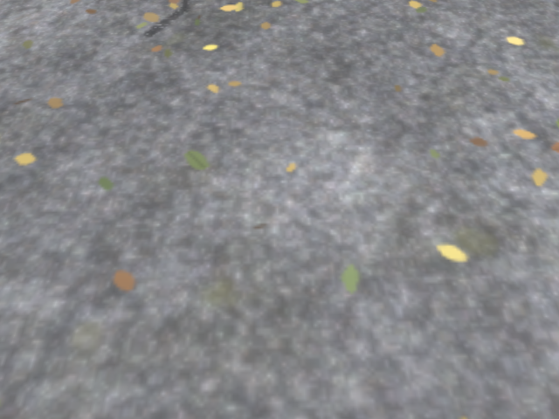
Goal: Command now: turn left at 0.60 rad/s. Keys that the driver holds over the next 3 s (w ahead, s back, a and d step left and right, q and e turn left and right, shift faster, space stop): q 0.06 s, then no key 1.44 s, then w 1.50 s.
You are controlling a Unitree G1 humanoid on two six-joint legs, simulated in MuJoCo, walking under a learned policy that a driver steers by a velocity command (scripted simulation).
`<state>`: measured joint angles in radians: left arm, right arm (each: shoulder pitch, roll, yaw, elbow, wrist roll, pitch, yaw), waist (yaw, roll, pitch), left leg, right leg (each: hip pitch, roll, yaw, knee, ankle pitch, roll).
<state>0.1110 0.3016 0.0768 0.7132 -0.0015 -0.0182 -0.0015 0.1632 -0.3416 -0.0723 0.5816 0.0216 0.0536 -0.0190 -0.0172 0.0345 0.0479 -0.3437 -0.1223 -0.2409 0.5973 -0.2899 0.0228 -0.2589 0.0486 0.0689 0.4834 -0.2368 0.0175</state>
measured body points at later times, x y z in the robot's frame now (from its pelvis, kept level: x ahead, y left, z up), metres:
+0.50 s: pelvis +0.00 +0.03 +0.00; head +0.01 +0.05 +0.45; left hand +0.07 +0.32 -0.12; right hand +0.20 -0.19 -0.08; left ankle -0.03 +0.14 -0.73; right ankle +0.00 -0.12 -0.73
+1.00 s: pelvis +0.00 +0.04 +0.01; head +0.01 +0.05 +0.46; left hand +0.03 +0.33 -0.13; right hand +0.15 -0.20 -0.11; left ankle -0.03 +0.14 -0.73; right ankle +0.00 -0.12 -0.73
